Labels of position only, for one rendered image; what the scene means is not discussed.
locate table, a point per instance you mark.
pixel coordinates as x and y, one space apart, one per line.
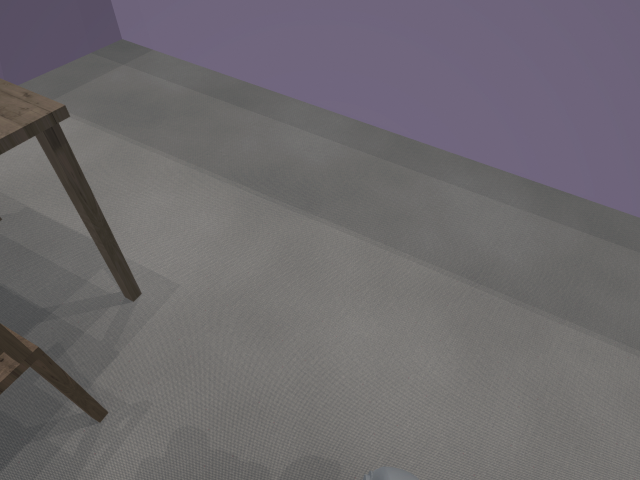
25 114

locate chair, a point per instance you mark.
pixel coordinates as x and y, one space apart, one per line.
17 354

